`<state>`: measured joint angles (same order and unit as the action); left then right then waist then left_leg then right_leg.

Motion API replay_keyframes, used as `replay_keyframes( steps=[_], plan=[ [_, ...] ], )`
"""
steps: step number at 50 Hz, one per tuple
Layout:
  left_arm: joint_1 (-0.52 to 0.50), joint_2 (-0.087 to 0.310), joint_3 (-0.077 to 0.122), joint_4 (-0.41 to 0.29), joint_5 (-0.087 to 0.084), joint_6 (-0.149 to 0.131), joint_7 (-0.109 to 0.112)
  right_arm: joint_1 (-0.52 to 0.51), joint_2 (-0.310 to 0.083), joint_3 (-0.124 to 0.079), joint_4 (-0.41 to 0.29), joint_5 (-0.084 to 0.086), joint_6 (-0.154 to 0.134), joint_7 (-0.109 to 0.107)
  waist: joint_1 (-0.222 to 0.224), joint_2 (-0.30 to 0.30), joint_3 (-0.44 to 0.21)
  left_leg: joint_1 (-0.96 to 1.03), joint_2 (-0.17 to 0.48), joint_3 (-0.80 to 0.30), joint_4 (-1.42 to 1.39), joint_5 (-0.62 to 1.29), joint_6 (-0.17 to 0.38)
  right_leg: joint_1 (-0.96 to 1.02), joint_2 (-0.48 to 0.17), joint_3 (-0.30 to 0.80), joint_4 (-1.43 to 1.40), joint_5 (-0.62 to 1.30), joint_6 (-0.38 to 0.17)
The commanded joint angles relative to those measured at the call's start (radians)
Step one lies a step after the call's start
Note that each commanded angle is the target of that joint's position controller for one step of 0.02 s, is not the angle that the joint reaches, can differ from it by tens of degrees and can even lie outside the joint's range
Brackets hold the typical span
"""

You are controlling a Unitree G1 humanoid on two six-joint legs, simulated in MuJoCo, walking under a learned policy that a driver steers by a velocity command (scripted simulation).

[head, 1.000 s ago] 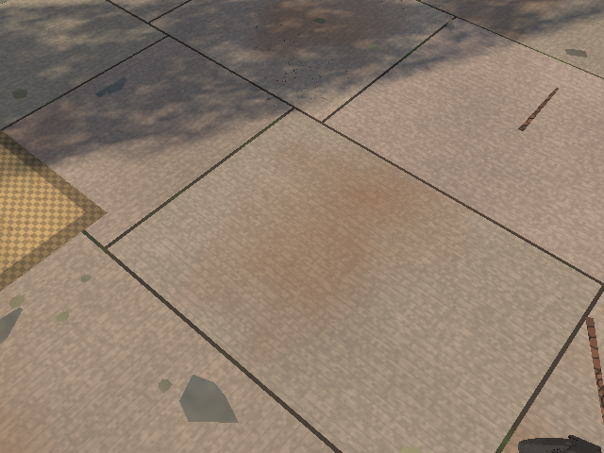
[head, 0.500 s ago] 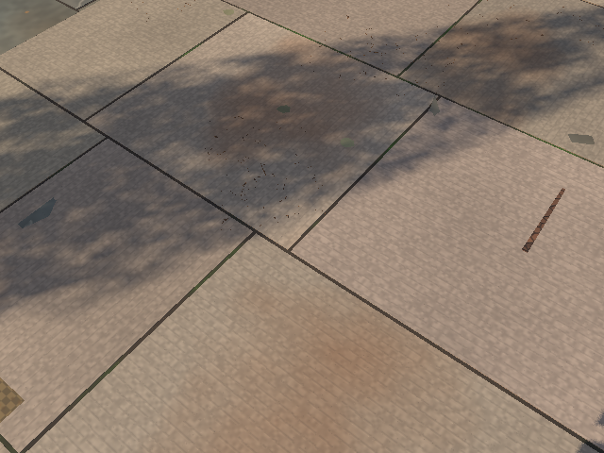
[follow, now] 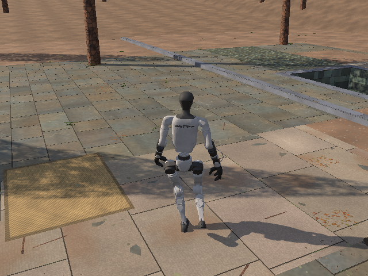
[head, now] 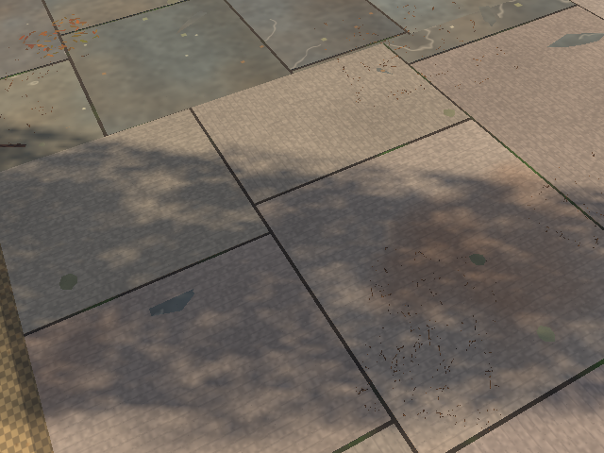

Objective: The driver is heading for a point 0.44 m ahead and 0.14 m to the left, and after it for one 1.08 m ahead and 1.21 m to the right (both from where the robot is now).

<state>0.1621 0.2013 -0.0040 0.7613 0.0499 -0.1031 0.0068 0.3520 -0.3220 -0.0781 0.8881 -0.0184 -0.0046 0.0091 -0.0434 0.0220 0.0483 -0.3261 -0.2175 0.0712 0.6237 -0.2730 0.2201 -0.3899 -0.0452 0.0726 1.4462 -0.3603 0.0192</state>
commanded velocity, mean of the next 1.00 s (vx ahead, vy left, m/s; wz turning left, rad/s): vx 1.00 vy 0.00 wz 0.07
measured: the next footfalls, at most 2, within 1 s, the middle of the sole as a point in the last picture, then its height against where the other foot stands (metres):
right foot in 0.28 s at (401, 446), level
left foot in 0.68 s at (239, 358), level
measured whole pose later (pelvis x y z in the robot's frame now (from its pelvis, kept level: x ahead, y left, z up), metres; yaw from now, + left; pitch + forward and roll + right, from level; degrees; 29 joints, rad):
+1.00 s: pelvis +0.87 +0.08 +0.01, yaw +0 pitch +2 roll +2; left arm 0.04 0.34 0.06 0.66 0.03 0.00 -0.09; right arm 0.49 -0.32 -0.06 0.89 -0.02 -0.11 -0.01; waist -0.07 -0.04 0.01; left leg 0.16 -0.01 0.25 0.21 -0.39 -0.03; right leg -0.81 -0.08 -0.09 0.93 -0.01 -0.10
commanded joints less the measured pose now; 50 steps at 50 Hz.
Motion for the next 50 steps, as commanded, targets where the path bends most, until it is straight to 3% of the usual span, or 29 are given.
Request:
replay_keyframes(
  steps=[1, 3, 6, 8, 10, 12, 13, 14, 15, 16, 17, 18, 19, 22, 24, 27, 29, 31, 33, 34, 35, 36, 37, 38, 39, 42, 46, 49, 50],
  plan=[
    [0.021, 0.154, 0.023, -0.101, 0.027, 0.019, -0.005, -0.006, -0.109, -0.020, -0.077, 0.009, -0.052, -0.019, 0.094, -0.160, 0.044, 0.064, 0.320, -0.586, -0.442, 0.032, 0.165, -0.287, -0.078, 0.013, -0.145, -0.008, 0.046],
    [-0.076, 0.137, 0.012, -0.152, 0.023, 0.039, -0.015, -0.006, -0.133, -0.025, -0.089, 0.014, -0.076, -0.014, 0.078, -0.127, 0.070, -0.064, 0.250, -0.487, -0.476, 0.126, 0.147, -0.213, -0.094, -0.037, -0.354, 0.062, 0.070],
    [-0.218, 0.098, -0.008, -0.212, -0.010, 0.037, -0.030, 0.036, -0.141, -0.038, -0.089, 0.019, -0.081, -0.003, 0.004, -0.046, 0.054, -0.066, 0.177, -0.405, -0.452, 0.317, 0.074, -0.096, -0.053, -0.079, -0.674, 0.359, 0.056],
    [-0.250, 0.107, -0.007, -0.229, -0.025, 0.034, -0.028, 0.076, -0.155, -0.047, -0.087, 0.025, -0.077, 0.007, -0.042, 0.002, 0.009, 0.040, 0.192, -0.421, -0.420, 0.438, 0.041, -0.054, -0.011, -0.090, -0.787, 0.454, 0.036],
    [-0.254, 0.135, 0.000, -0.242, -0.027, 0.029, -0.022, 0.078, -0.162, -0.053, -0.093, 0.023, -0.073, 0.003, -0.045, 0.030, -0.013, 0.139, 0.214, -0.447, -0.357, 0.517, 0.009, -0.009, 0.012, -0.068, -0.893, 0.442, 0.019],
    [-0.119, 0.209, 0.031, -0.206, -0.028, 0.022, -0.005, 0.051, -0.197, -0.062, -0.106, 0.014, -0.073, -0.003, 0.023, 0.035, -0.114, 0.219, 0.217, -0.462, -0.166, 0.740, -0.039, 0.166, 0.062, -0.055, -0.930, 0.325, 0.002],
    [0.058, 0.253, 0.054, -0.167, -0.032, 0.017, 0.009, 0.001, -0.233, -0.068, -0.116, 0.009, -0.075, 0.000, 0.138, 0.030, -0.208, 0.184, 0.199, -0.446, 0.043, 0.770, -0.062, 0.355, 0.059, -0.059, -0.929, 0.251, -0.008],
    [0.289, 0.311, 0.081, -0.116, -0.020, 0.014, 0.029, -0.058, -0.193, -0.056, -0.139, 0.004, -0.087, 0.004, 0.256, 0.011, -0.316, 0.034, 0.161, -0.409, 0.318, 0.641, -0.079, 0.614, -0.031, 0.002, -0.875, 0.114, -0.026],
    [0.431, 0.375, 0.098, -0.088, 0.023, 0.010, 0.042, -0.060, -0.007, -0.008, -0.187, 0.013, -0.095, -0.002, 0.254, -0.248, -0.411, -0.233, 0.071, -0.313, 0.659, -0.173, -0.082, 0.842, -0.320, 0.343, -0.952, -0.245, -0.052],
    [0.292, 0.418, 0.113, -0.103, 0.023, 0.016, 0.026, 0.055, -0.006, 0.015, -0.247, 0.051, -0.088, -0.002, 0.105, -0.500, -0.488, -0.422, 0.076, -0.237, 0.825, -0.227, -0.089, 0.841, -0.464, 0.893, -1.192, -0.417, -0.144],
    [0.161, 0.283, 0.094, -0.131, 0.014, 0.022, 0.016, -0.018, -0.076, 0.012, -0.195, 0.010, -0.069, -0.008, 0.112, -0.254, -0.298, -0.467, 0.166, -0.210, 0.836, -0.094, -0.087, 0.667, -0.375, 0.767, -1.219, -0.528, -0.159],
    [0.125, 0.211, 0.078, -0.114, 0.006, 0.024, 0.008, -0.066, -0.078, 0.012, -0.193, -0.011, -0.065, 0.008, 0.102, -0.134, -0.180, -0.442, 0.200, -0.187, 0.772, -0.012, -0.099, 0.523, -0.308, 0.567, -1.200, -0.361, -0.161],
    [0.138, 0.183, 0.072, -0.081, 0.012, 0.022, 0.000, -0.101, -0.061, 0.018, -0.198, -0.023, -0.062, 0.023, 0.092, -0.068, -0.127, -0.402, 0.217, -0.189, 0.724, 0.001, -0.109, 0.421, -0.254, 0.447, -1.200, -0.193, -0.155],
    [0.238, 0.144, 0.057, 0.025, -0.014, -0.003, -0.011, -0.169, 0.000, 0.044, -0.259, -0.040, -0.049, 0.046, 0.049, -0.125, -0.044, -0.403, 0.225, -0.228, 0.606, -0.062, -0.130, 0.302, -0.183, 0.303, -1.226, 0.024, -0.177],
    [0.247, 0.171, 0.063, 0.043, -0.037, -0.011, -0.015, -0.250, -0.019, 0.054, -0.310, -0.054, -0.047, 0.052, 0.026, -0.124, -0.004, -0.463, 0.271, -0.163, 0.480, -0.025, -0.158, 0.281, -0.180, 0.273, -1.280, 0.113, -0.212],
    [0.201, 0.216, 0.081, 0.026, -0.038, -0.008, -0.020, -0.377, -0.014, 0.084, -0.361, -0.031, -0.063, 0.074, 0.026, -0.094, 0.034, -0.199, 0.273, -0.087, 0.120, 0.166, -0.196, 0.065, -0.105, 0.131, -1.376, 0.198, -0.192],
    [0.222, 0.285, 0.100, 0.028, -0.046, -0.010, -0.031, -0.375, -0.033, 0.081, -0.349, -0.017, -0.065, 0.076, 0.025, -0.107, 0.027, -0.004, 0.233, -0.043, 0.061, 0.208, -0.195, 0.015, -0.132, 0.127, -1.415, 0.335, -0.196],
    [0.257, 0.297, 0.102, 0.041, -0.051, -0.008, -0.037, -0.340, -0.074, 0.062, -0.331, -0.017, -0.067, 0.052, 0.008, -0.089, -0.007, 0.073, 0.213, -0.046, -0.008, 0.188, -0.183, 0.121, -0.144, 0.105, -1.301, 0.564, -0.178],
    [0.285, 0.309, 0.104, 0.055, -0.057, -0.003, -0.035, -0.102, -0.117, 0.032, -0.251, -0.037, -0.075, 0.018, -0.102, -0.040, -0.171, 0.382, 0.180, -0.033, -0.058, 0.116, -0.165, 0.114, -0.068, 0.042, -0.893, 0.750, -0.146],
    [0.269, 0.263, 0.092, 0.037, -0.058, -0.005, -0.036, 0.057, -0.182, 0.007, -0.233, -0.059, -0.081, -0.006, -0.180, 0.015, -0.268, 0.596, 0.355, -0.199, -0.085, -0.082, -0.144, -0.067, -0.003, 0.016, -0.579, 0.528, -0.129],
    [0.323, 0.108, 0.061, -0.005, -0.069, -0.002, -0.027, 0.125, -0.256, -0.007, -0.233, -0.085, -0.083, -0.020, -0.123, 0.230, -0.377, 0.730, 0.647, -0.632, -0.228, -0.472, -0.120, -0.287, 0.067, -0.005, -0.230, -0.133, -0.119],
    [0.326, 0.162, 0.069, -0.026, -0.075, 0.011, -0.023, 0.080, -0.242, -0.012, -0.242, -0.057, -0.071, -0.024, -0.095, 0.235, -0.392, 0.648, 0.688, -0.904, -0.387, -0.591, -0.070, -0.379, 0.068, 0.018, -0.091, -0.060, -0.134],
    [0.247, 0.185, 0.075, -0.024, -0.057, 0.026, -0.022, -0.015, -0.148, 0.007, -0.239, -0.041, -0.071, -0.023, -0.054, 0.127, -0.211, 0.528, 0.630, -0.735, -0.376, -0.529, -0.069, -0.435, 0.005, 0.007, -0.080, 0.034, -0.135],
    [0.198, 0.173, 0.072, -0.020, -0.044, 0.035, -0.032, -0.054, -0.090, 0.017, -0.229, -0.030, -0.079, -0.017, -0.037, 0.069, -0.114, 0.415, 0.581, -0.565, -0.373, -0.324, -0.072, -0.426, -0.027, -0.004, -0.124, 0.082, -0.125],
    [0.192, 0.161, 0.072, -0.010, -0.040, 0.046, -0.041, -0.074, -0.065, 0.022, -0.219, -0.033, -0.084, -0.015, -0.008, 0.063, -0.079, 0.344, 0.540, -0.454, -0.391, -0.178, -0.089, -0.391, -0.045, -0.005, -0.150, 0.094, -0.112],
    [0.133, 0.112, 0.066, -0.037, -0.023, 0.090, -0.061, -0.036, -0.023, 0.030, -0.159, -0.005, -0.112, -0.010, 0.042, 0.068, -0.002, 0.268, 0.506, -0.235, -0.440, 0.093, -0.110, -0.404, -0.088, -0.010, -0.190, 0.109, -0.091],
    [-0.035, 0.100, 0.051, -0.122, -0.023, 0.099, -0.087, -0.036, -0.012, 0.030, -0.116, -0.001, -0.133, -0.009, 0.066, 0.064, 0.048, 0.246, 0.452, 0.019, -0.494, 0.355, -0.135, -0.438, -0.086, -0.061, -0.318, 0.289, -0.096],
    [-0.146, 0.106, 0.035, -0.161, -0.025, 0.096, -0.111, -0.030, -0.056, 0.021, -0.097, -0.002, -0.134, -0.018, 0.063, 0.011, 0.088, 0.209, 0.406, 0.173, -0.545, 0.506, -0.170, -0.272, -0.038, -0.183, -0.598, 0.416, -0.139],
    [-0.164, 0.110, 0.033, -0.165, -0.026, 0.095, -0.114, -0.011, -0.080, 0.018, -0.089, -0.001, -0.133, -0.022, 0.062, 0.004, 0.084, 0.234, 0.406, 0.200, -0.519, 0.710, -0.181, -0.205, 0.003, -0.230, -0.657, 0.428, -0.160]
  ],
)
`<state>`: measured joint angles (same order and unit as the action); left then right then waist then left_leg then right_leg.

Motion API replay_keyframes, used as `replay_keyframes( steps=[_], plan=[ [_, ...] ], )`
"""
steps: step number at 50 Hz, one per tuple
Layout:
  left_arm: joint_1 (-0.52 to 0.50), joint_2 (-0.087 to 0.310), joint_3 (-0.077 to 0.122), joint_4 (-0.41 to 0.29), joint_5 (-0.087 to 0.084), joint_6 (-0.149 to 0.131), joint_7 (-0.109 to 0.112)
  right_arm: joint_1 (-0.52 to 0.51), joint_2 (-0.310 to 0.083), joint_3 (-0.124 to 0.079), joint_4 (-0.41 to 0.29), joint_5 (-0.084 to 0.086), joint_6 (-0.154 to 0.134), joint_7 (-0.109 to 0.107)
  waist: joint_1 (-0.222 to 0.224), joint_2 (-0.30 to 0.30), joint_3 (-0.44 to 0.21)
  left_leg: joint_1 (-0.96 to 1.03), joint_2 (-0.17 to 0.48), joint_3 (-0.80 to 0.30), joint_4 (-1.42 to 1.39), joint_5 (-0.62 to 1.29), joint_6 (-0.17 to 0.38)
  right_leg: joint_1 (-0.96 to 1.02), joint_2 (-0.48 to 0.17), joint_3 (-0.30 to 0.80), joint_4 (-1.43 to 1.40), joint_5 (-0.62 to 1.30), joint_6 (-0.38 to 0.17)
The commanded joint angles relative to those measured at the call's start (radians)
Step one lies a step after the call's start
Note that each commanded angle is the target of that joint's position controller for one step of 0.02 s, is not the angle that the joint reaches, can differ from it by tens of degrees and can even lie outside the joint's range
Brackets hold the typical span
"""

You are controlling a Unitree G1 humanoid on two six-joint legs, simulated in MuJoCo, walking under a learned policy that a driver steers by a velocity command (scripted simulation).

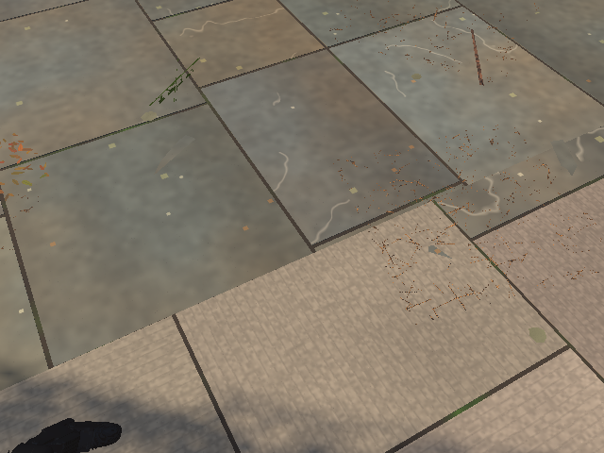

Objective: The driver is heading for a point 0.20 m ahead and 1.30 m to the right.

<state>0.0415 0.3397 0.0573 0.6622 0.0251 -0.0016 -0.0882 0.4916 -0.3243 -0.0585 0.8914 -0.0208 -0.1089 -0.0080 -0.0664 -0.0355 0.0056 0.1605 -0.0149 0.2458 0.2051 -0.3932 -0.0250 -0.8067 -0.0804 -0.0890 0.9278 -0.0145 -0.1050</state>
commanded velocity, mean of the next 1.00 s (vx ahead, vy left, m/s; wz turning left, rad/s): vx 1.00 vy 0.00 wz -0.97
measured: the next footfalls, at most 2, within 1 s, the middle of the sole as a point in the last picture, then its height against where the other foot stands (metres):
right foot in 0.12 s outside the picture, level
left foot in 0.52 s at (294, 344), level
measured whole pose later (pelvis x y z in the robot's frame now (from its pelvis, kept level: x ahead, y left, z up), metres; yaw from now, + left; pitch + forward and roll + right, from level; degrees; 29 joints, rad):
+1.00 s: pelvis +0.83 -0.28 -0.03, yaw -57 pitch +0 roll +2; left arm 0.00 0.31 0.02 0.60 0.01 -0.01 -0.07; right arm 0.53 -0.26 -0.03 0.88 -0.04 -0.04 -0.02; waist -0.04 -0.05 0.04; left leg 0.17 0.07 0.29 0.74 -0.31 -0.05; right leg -0.54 0.08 -0.15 0.69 -0.16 -0.22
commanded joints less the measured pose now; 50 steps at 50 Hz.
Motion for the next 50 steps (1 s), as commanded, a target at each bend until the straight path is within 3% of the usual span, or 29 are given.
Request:
replay_keyframes(
  steps=[1, 3, 4, 5, 6, 7, 8, 9, 10, 13, 18, 21, 23, 24, 25, 26, 27, 28, 29, 30, 31, 35, 39, 43, 45, 47, 48, 49, 50],
  plan=[
    [-0.031, -0.014, -0.026, -0.060, -0.003, -0.007, -0.016, -0.123, -0.108, -0.008, -0.089, 0.001, -0.024, -0.009, 0.095, 0.073, 0.096, -0.194, 0.210, 0.035, -0.034, 1.087, 0.054, 0.271, 0.084, -0.105, -0.162, 0.068, -0.054],
    [0.119, 0.039, -0.009, -0.022, -0.005, -0.008, -0.001, -0.124, -0.182, -0.027, -0.098, -0.006, 0.006, -0.024, 0.191, 0.130, -0.011, -0.110, 0.247, 0.030, 0.219, 1.446, 0.043, 0.435, 0.155, -0.122, -0.172, -0.042, -0.088],
    [0.296, 0.080, 0.012, 0.025, -0.005, -0.010, 0.010, -0.163, -0.209, -0.036, -0.113, -0.013, 0.026, -0.028, 0.282, 0.146, -0.098, -0.144, 0.271, 0.012, 0.447, 1.505, 0.056, 0.618, 0.179, -0.096, -0.168, -0.107, -0.115],
    [0.505, 0.129, 0.042, 0.094, -0.003, -0.013, 0.031, -0.197, -0.210, -0.037, -0.132, -0.019, 0.040, -0.024, 0.363, 0.113, -0.189, -0.274, 0.262, -0.009, 0.760, 1.346, 0.066, 0.881, 0.195, -0.029, -0.234, -0.157, -0.146],
    [0.484, 0.189, 0.079, 0.104, -0.033, 0.004, 0.058, -0.216, -0.143, -0.028, -0.133, -0.017, 0.038, -0.007, 0.329, -0.074, -0.157, -0.536, 0.069, -0.016, 1.178, 0.423, 0.035, 1.044, 0.131, 0.127, -0.310, -0.232, -0.173],
    [0.353, 0.333, 0.095, 0.048, 0.011, 0.020, 0.060, -0.097, -0.050, 0.006, -0.253, -0.012, 0.018, 0.007, 0.131, -0.268, -0.252, -0.957, -0.043, -0.143, 1.526, -0.119, -0.021, 1.267, -0.140, 0.722, -0.442, -0.219, -0.371],
    [0.387, 0.304, 0.101, 0.013, -0.001, 0.025, 0.068, -0.209, -0.105, 0.010, -0.285, -0.017, -0.009, 0.005, 0.219, -0.057, -0.333, -1.046, -0.006, -0.329, 1.520, -0.034, -0.006, 1.272, -0.182, 0.904, -0.609, -0.404, -0.403],
    [0.371, 0.248, 0.089, 0.044, -0.006, 0.016, 0.080, -0.257, -0.104, 0.017, -0.293, -0.015, -0.025, 0.005, 0.176, 0.033, -0.146, -1.065, 0.050, -0.343, 1.396, 0.016, 0.003, 1.090, -0.176, 0.869, -0.687, -0.421, -0.349],
    [0.349, 0.196, 0.074, 0.064, -0.010, 0.001, 0.086, -0.276, -0.094, 0.023, -0.294, -0.021, -0.023, 0.002, 0.116, 0.112, -0.038, -1.000, 0.099, -0.340, 1.254, 0.039, 0.001, 0.909, -0.133, 0.777, -0.694, -0.333, -0.302],
    [0.273, 0.134, 0.045, 0.053, -0.015, -0.042, 0.091, -0.235, -0.075, 0.033, -0.274, -0.057, 0.043, 0.002, 0.015, 0.117, 0.040, -0.799, 0.151, -0.326, 1.057, -0.020, -0.039, 0.556, -0.006, 0.559, -0.710, -0.165, -0.265],
    [0.285, 0.145, 0.057, 0.048, -0.019, -0.069, 0.073, -0.491, -0.005, 0.064, -0.377, -0.020, 0.054, 0.028, 0.083, 0.042, 0.094, -0.633, 0.118, -0.253, 0.577, 0.368, -0.055, 0.372, 0.113, 0.441, -0.767, -0.066, -0.193],
    [0.326, 0.164, 0.069, 0.059, -0.031, -0.071, 0.068, -0.529, -0.034, 0.057, -0.384, 0.000, 0.047, 0.029, 0.126, 0.001, 0.046, -0.547, 0.072, -0.262, 0.419, 0.492, -0.030, 0.503, 0.078, 0.477, -0.719, 0.098, -0.144],
    [0.328, 0.177, 0.075, 0.059, -0.028, -0.066, 0.078, -0.495, -0.070, 0.043, -0.374, 0.000, 0.043, 0.021, 0.110, -0.009, 0.015, -0.482, 0.046, -0.285, 0.335, 0.430, -0.017, 0.612, 0.060, 0.512, -0.628, 0.202, -0.108],
    [0.318, 0.200, 0.079, 0.057, -0.022, -0.065, 0.080, -0.412, -0.106, 0.027, -0.350, 0.000, 0.041, 0.011, 0.070, -0.007, -0.041, -0.393, 0.015, -0.283, 0.332, 0.335, -0.008, 0.658, 0.061, 0.518, -0.519, 0.338, -0.086],
    [0.290, 0.229, 0.083, 0.055, -0.017, -0.065, 0.077, -0.253, -0.147, 0.005, -0.312, 0.001, 0.036, -0.002, -0.028, 0.023, -0.134, -0.222, 0.000, -0.262, 0.328, 0.242, 0.002, 0.651, 0.089, 0.485, -0.317, 0.424, -0.061],
    [0.244, 0.194, 0.072, 0.042, -0.012, -0.075, 0.072, -0.035, -0.195, -0.018, -0.267, -0.009, 0.032, -0.023, -0.140, 0.044, -0.233, 0.031, 0.074, -0.309, 0.362, 0.127, 0.021, 0.514, 0.133, 0.440, -0.037, 0.347, -0.037],
    [0.249, 0.023, 0.027, 0.000, -0.021, -0.087, 0.078, 0.120, -0.270, -0.039, -0.243, -0.049, 0.026, -0.041, -0.151, 0.288, -0.340, 0.265, 0.354, -0.653, 0.265, -0.299, 0.052, 0.261, 0.227, 0.340, 0.314, -0.335, -0.029],
    [0.346, 0.004, 0.003, -0.055, -0.051, -0.083, 0.076, -0.026, -0.309, -0.051, -0.263, -0.050, 0.032, -0.028, -0.006, 0.532, -0.395, 0.251, 0.506, -1.213, 0.020, -0.477, 0.128, 0.060, 0.231, 0.252, 0.478, -0.489, -0.023],
    [0.283, 0.071, 0.006, -0.011, -0.018, -0.060, 0.083, -0.170, -0.186, -0.034, -0.297, -0.043, 0.039, -0.022, -0.001, 0.289, -0.221, 0.093, 0.455, -1.097, 0.021, -0.564, 0.150, 0.003, 0.134, 0.226, 0.519, -0.364, -0.024],
    [0.224, 0.095, 0.012, -0.011, 0.001, -0.049, 0.070, -0.204, -0.116, -0.017, -0.293, -0.034, 0.044, -0.017, -0.002, 0.153, -0.128, -0.026, 0.408, -0.889, 0.048, -0.413, 0.143, 0.015, 0.089, 0.193, 0.470, -0.298, -0.015],
    [0.187, 0.092, 0.013, -0.012, 0.008, -0.037, 0.054, -0.200, -0.089, -0.010, -0.268, -0.036, 0.045, -0.014, 0.005, 0.084, -0.067, -0.118, 0.362, -0.733, 0.045, -0.221, 0.125, 0.043, 0.057, 0.182, 0.430, -0.276, -0.004],
    [0.097, 0.016, -0.012, -0.079, 0.013, 0.009, 0.012, -0.120, -0.046, 0.003, -0.160, -0.002, 0.009, 0.005, 0.047, 0.126, 0.033, -0.229, 0.302, -0.400, -0.014, 0.149, 0.083, 0.011, -0.012, 0.165, 0.383, -0.216, 0.016],
    [-0.022, 0.023, -0.024, -0.141, 0.003, 0.016, 0.001, -0.150, -0.060, 0.001, -0.134, -0.008, -0.014, 0.012, 0.081, 0.106, 0.090, -0.282, 0.256, -0.147, -0.077, 0.396, 0.067, 0.019, -0.008, 0.111, 0.221, -0.031, 0.020],
    [-0.158, 0.006, -0.041, -0.165, 0.004, 0.010, -0.022, -0.060, -0.097, -0.006, -0.084, -0.011, -0.011, 0.001, 0.048, 0.061, 0.157, -0.205, 0.214, 0.021, -0.092, 0.745, 0.021, 0.121, 0.048, -0.058, -0.080, 0.014, -0.041],
    [-0.134, 0.013, -0.038, -0.146, 0.003, 0.005, -0.014, -0.020, -0.139, -0.013, -0.079, -0.008, 0.003, -0.012, 0.072, 0.099, 0.101, -0.115, 0.223, 0.053, 0.029, 1.253, 0.006, 0.239, 0.130, -0.133, -0.144, -0.033, -0.075],
    [0.046, 0.065, -0.015, -0.094, 0.001, 0.002, 0.005, -0.047, -0.202, -0.031, -0.090, -0.011, 0.033, -0.028, 0.188, 0.153, -0.014, -0.072, 0.271, 0.040, 0.291, 1.536, 0.009, 0.436, 0.186, -0.123, -0.163, -0.136, -0.110],
    [0.242, 0.107, 0.010, -0.036, -0.003, -0.002, 0.018, -0.099, -0.223, -0.038, -0.111, -0.014, 0.050, -0.030, 0.280, 0.171, -0.096, -0.139, 0.294, 0.015, 0.522, 1.559, 0.030, 0.639, 0.204, -0.085, -0.174, -0.192, -0.140],
    [0.449, 0.149, 0.043, 0.038, -0.005, -0.009, 0.042, -0.145, -0.213, -0.038, -0.135, -0.018, 0.060, -0.021, 0.356, 0.126, -0.173, -0.327, 0.272, 0.002, 0.854, 1.298, 0.044, 0.929, 0.202, 0.001, -0.271, -0.212, -0.176],
    [0.394, 0.205, 0.079, 0.047, -0.041, 0.005, 0.071, -0.176, -0.120, -0.024, -0.155, -0.024, 0.060, -0.001, 0.279, -0.103, -0.121, -0.636, 0.060, -0.008, 1.239, 0.176, 0.022, 1.074, 0.089, 0.214, -0.327, -0.265, -0.200]
  ],
)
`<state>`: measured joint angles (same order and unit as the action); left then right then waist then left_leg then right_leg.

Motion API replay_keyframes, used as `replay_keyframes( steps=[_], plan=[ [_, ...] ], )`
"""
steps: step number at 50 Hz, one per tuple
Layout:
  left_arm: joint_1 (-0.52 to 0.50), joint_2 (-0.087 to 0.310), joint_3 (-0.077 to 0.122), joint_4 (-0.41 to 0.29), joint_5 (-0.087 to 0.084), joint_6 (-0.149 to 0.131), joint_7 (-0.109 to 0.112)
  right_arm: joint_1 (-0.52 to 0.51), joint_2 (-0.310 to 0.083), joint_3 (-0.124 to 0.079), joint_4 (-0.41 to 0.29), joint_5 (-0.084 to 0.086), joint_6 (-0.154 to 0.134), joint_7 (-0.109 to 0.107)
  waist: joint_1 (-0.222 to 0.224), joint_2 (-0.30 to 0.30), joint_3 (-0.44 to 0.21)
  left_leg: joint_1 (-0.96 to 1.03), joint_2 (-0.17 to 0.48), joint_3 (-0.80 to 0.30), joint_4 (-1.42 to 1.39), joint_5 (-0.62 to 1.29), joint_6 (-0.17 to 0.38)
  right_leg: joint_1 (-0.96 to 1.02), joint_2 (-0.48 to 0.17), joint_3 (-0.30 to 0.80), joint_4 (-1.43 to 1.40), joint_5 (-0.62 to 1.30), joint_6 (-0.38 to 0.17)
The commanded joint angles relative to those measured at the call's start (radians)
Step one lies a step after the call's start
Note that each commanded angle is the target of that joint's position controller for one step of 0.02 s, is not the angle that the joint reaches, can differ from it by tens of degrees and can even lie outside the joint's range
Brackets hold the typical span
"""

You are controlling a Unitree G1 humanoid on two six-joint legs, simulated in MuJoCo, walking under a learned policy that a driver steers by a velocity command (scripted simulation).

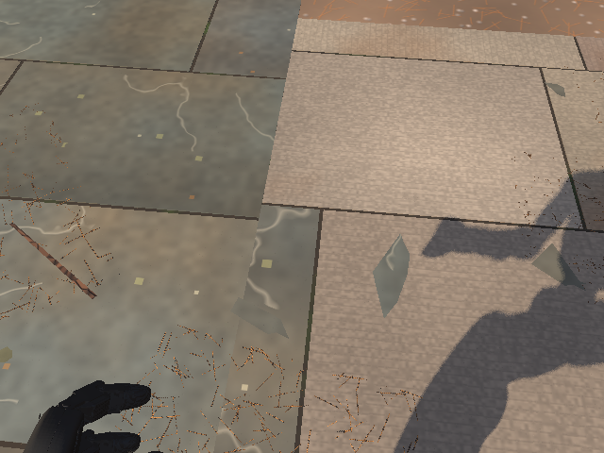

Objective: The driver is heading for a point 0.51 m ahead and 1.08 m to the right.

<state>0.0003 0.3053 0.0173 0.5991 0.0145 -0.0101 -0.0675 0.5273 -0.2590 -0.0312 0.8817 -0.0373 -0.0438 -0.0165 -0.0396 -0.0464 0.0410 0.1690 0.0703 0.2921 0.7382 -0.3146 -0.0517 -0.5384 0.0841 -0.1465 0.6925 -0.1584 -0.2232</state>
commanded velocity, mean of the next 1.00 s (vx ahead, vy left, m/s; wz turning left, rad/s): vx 0.43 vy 0.00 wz -0.91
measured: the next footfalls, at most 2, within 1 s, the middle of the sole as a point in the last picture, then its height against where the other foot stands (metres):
left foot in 0.38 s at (260, 395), level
right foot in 0.76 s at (389, 422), level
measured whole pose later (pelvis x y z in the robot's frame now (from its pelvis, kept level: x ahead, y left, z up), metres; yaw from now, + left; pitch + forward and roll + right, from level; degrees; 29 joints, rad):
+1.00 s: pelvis +0.51 -0.05 +0.04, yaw -53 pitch +2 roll +2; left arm 0.14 0.28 0.06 0.58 0.01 0.03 0.03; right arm 0.02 -0.32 -0.08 0.71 0.00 0.01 -0.02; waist 0.01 0.03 0.08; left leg -0.55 0.04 -0.01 1.03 -0.40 -0.06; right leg -0.38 0.05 0.04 0.50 -0.14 -0.07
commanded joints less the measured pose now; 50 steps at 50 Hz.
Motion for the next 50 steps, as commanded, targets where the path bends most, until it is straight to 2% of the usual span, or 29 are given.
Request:
replay_keyframes(
  steps=[1, 2, 4, 6, 7, 10, 12, 14, 16, 17, 18, 19, 20, 21, 23, 25, 26, 27, 31, 35, 37, 38, 39, 40, 41, 42, 43, 46, 50],
  plan=[
    [0.344, 0.354, 0.131, 0.051, 0.015, 0.034, 0.044, -0.173, -0.153, -0.035, -0.281, 0.008, -0.030, 0.011, 0.133, -0.181, -0.279, -1.018, -0.119, -0.211, 0.984, -0.184, 0.004, 1.024, -0.300, 0.850, -0.249, -0.140, -0.287],
    [0.411, 0.316, 0.134, 0.039, 0.012, 0.034, 0.055, -0.262, -0.187, -0.029, -0.306, 0.005, -0.059, 0.012, 0.193, 0.018, -0.312, -1.077, -0.066, -0.373, 0.934, -0.107, 0.011, 0.997, -0.345, 0.974, -0.388, -0.220, -0.290],
    [0.378, 0.221, 0.111, 0.101, 0.005, 0.002, 0.070, -0.304, -0.166, -0.015, -0.298, 0.000, -0.070, 0.009, 0.083, 0.154, -0.038, -0.998, 0.020, -0.381, 0.678, -0.068, 0.013, 0.643, -0.280, 0.829, -0.456, -0.085, -0.211],
    [0.311, 0.181, 0.088, 0.095, 0.004, -0.031, 0.081, -0.250, -0.156, -0.009, -0.271, -0.038, -0.028, 0.009, -0.003, 0.166, 0.001, -0.861, 0.052, -0.379, 0.561, -0.111, -0.011, 0.428, -0.194, 0.675, -0.459, 0.041, -0.176],
    [0.317, 0.167, 0.080, 0.099, -0.001, -0.045, 0.076, -0.260, -0.151, -0.008, -0.277, -0.041, -0.009, 0.011, -0.012, 0.139, 0.016, -0.820, 0.062, -0.371, 0.491, -0.141, -0.026, 0.335, -0.173, 0.654, -0.467, 0.071, -0.177],
    [0.309, 0.170, 0.083, 0.104, -0.003, -0.067, 0.067, -0.454, -0.098, 0.016, -0.354, -0.023, 0.001, 0.029, 0.020, 0.099, 0.072, -0.709, 0.060, -0.318, 0.198, 0.066, -0.045, 0.137, -0.077, 0.556, -0.524, 0.062, -0.129],
    [0.328, 0.181, 0.092, 0.122, -0.007, -0.064, 0.059, -0.504, -0.065, 0.030, -0.370, -0.004, -0.008, 0.037, 0.052, 0.069, 0.065, -0.582, 0.000, -0.278, 0.006, 0.308, -0.024, 0.112, -0.029, 0.492, -0.465, 0.366, -0.058],
    [0.390, 0.194, 0.101, 0.153, -0.022, -0.051, 0.053, -0.515, -0.069, 0.030, -0.367, 0.006, -0.013, 0.032, 0.093, 0.045, 0.010, -0.488, -0.069, -0.257, -0.097, 0.407, 0.004, 0.188, -0.022, 0.487, -0.363, 0.557, 0.006],
    [0.416, 0.202, 0.106, 0.164, -0.024, -0.040, 0.063, -0.472, -0.115, 0.015, -0.360, 0.000, -0.018, 0.014, 0.084, 0.020, -0.054, -0.389, -0.126, -0.289, -0.197, 0.381, 0.020, 0.289, -0.003, 0.531, -0.209, 0.670, 0.074],
    [0.416, 0.109, 0.087, 0.144, -0.106, -0.036, 0.083, -0.529, -0.155, -0.026, -0.408, 0.051, -0.066, -0.003, 0.055, 0.101, -0.097, -0.273, -0.127, -0.376, -0.310, 0.410, 0.011, 0.267, -0.004, 0.624, -0.086, 0.471, 0.118],
    [0.339, 0.149, 0.087, 0.128, -0.087, -0.033, 0.086, -0.361, -0.192, -0.046, -0.372, 0.063, -0.080, -0.014, -0.069, 0.070, -0.195, -0.097, -0.080, -0.362, -0.323, 0.526, 0.023, 0.251, 0.016, 0.572, 0.086, 0.428, 0.157],
    [0.354, 0.045, 0.061, 0.098, -0.038, -0.024, 0.087, -0.177, -0.216, -0.049, -0.328, 0.047, -0.077, -0.022, -0.092, 0.113, -0.353, 0.175, 0.150, -0.513, -0.156, 0.792, 0.100, 0.116, 0.074, 0.468, 0.400, -0.219, 0.209],
    [0.501, 0.025, 0.044, 0.055, -0.044, -0.023, 0.084, -0.103, -0.237, -0.042, -0.332, -0.007, -0.070, -0.013, -0.034, 0.351, -0.567, 0.415, 0.476, -0.922, -0.149, 1.022, 0.279, -0.101, 0.129, 0.408, 0.743, -0.611, 0.247],
    [0.524, 0.129, 0.059, 0.048, -0.062, -0.011, 0.078, -0.174, -0.245, -0.065, -0.337, 0.007, -0.054, -0.012, -0.018, 0.347, -0.612, 0.339, 0.514, -1.057, -0.216, 0.697, 0.342, -0.144, -0.003, 0.380, 0.898, -0.462, 0.285],
    [0.341, 0.167, 0.080, 0.012, -0.069, 0.027, 0.086, -0.332, -0.111, -0.037, -0.361, 0.008, -0.017, -0.030, -0.016, 0.177, -0.280, 0.031, 0.348, -0.684, -0.285, 0.590, 0.260, -0.220, -0.093, 0.256, 0.855, -0.331, 0.314],
    [0.285, 0.140, 0.090, -0.015, -0.065, 0.056, 0.095, -0.419, -0.096, -0.033, -0.342, 0.014, -0.010, -0.032, 0.038, 0.092, -0.095, -0.262, 0.247, -0.474, -0.389, 0.577, 0.221, -0.141, -0.146, 0.223, 0.762, -0.322, 0.301],
    [0.332, 0.083, 0.080, -0.031, -0.069, 0.068, 0.094, -0.471, -0.111, -0.042, -0.327, 0.019, -0.016, -0.026, 0.095, 0.182, -0.060, -0.343, 0.264, -0.408, -0.418, 0.578, 0.227, -0.109, -0.174, 0.219, 0.658, -0.325, 0.305],
    [0.318, 0.040, 0.065, -0.046, -0.063, 0.075, 0.093, -0.515, -0.116, -0.050, -0.313, 0.031, -0.021, -0.019, 0.102, 0.216, -0.031, -0.407, 0.271, -0.356, -0.457, 0.596, 0.235, -0.082, -0.205, 0.206, 0.544, -0.323, 0.317],
    [0.259, 0.068, 0.079, -0.037, -0.046, 0.077, 0.062, -0.560, -0.182, -0.085, -0.281, 0.045, -0.020, -0.012, 0.087, 0.137, -0.132, -0.390, 0.244, -0.181, -0.434, 0.563, 0.219, 0.121, -0.209, 0.155, 0.200, -0.018, 0.262],
    [0.182, 0.124, 0.112, -0.059, -0.048, 0.098, 0.036, -0.555, -0.197, -0.098, -0.252, 0.074, -0.002, 0.003, 0.078, 0.135, -0.112, -0.341, 0.263, -0.114, -0.366, 0.448, 0.175, 0.201, -0.167, 0.081, 0.048, 0.001, 0.200],
    [0.218, 0.155, 0.140, -0.054, -0.044, 0.095, 0.040, -0.551, -0.186, -0.099, -0.240, 0.086, 0.013, 0.006, 0.118, 0.089, -0.114, -0.352, 0.230, -0.061, -0.206, 0.444, 0.124, 0.310, -0.113, 0.038, -0.069, 0.019, 0.149],
    [0.329, 0.203, 0.168, -0.025, -0.036, 0.085, 0.055, -0.514, -0.159, -0.095, -0.229, 0.078, 0.022, 0.013, 0.164, -0.011, -0.130, -0.457, 0.168, -0.039, 0.018, 0.350, 0.078, 0.470, -0.092, 0.107, -0.149, 0.137, 0.091],
    [0.311, 0.341, 0.192, -0.055, -0.038, 0.077, 0.075, -0.459, -0.109, -0.078, -0.267, 0.034, 0.027, 0.020, 0.087, -0.349, -0.098, -0.779, 0.000, -0.018, 0.378, -0.325, -0.012, 0.616, -0.305, 0.517, -0.230, 0.605, -0.061],
    [0.256, 0.325, 0.172, -0.110, 0.009, 0.045, 0.065, -0.470, -0.137, -0.075, -0.290, 0.034, 0.022, 0.015, 0.091, -0.287, -0.292, -0.891, -0.079, -0.288, 0.590, -0.404, -0.020, 0.638, -0.450, 0.829, -0.340, 0.339, -0.226],
    [0.232, 0.267, 0.151, -0.118, 0.004, 0.020, 0.056, -0.525, -0.182, -0.083, -0.282, 0.062, 0.018, 0.015, 0.110, -0.128, -0.275, -0.912, -0.046, -0.344, 0.608, -0.328, 0.007, 0.605, -0.450, 0.750, -0.374, 0.256, -0.184],
    [0.212, 0.232, 0.138, -0.104, -0.015, 0.008, 0.061, -0.535, -0.170, -0.081, -0.275, 0.062, 0.016, 0.008, 0.092, -0.070, -0.223, -0.912, -0.028, -0.356, 0.561, -0.253, 0.027, 0.554, -0.411, 0.674, -0.360, 0.202, -0.125],
    [0.178, 0.188, 0.122, -0.100, -0.032, 0.009, 0.069, -0.521, -0.171, -0.082, -0.253, 0.044, 0.021, -0.004, 0.071, -0.003, -0.186, -0.888, 0.002, -0.359, 0.504, -0.194, 0.025, 0.498, -0.377, 0.596, -0.341, 0.188, -0.070],
    [0.095, 0.158, 0.101, -0.114, -0.002, 0.023, 0.098, -0.480, -0.163, -0.082, -0.228, 0.035, 0.039, -0.003, 0.026, -0.025, -0.196, -0.715, -0.014, -0.321, 0.426, -0.096, 0.004, 0.340, -0.302, 0.458, -0.327, 0.320, -0.033],
    [0.099, 0.143, 0.096, -0.094, -0.003, 0.030, 0.107, -0.462, -0.094, -0.051, -0.215, 0.039, 0.048, 0.001, 0.035, -0.026, -0.204, -0.632, -0.023, -0.308, 0.207, -0.055, -0.022, 0.314, -0.263, 0.400, -0.306, 0.313, -0.028]
  ],
)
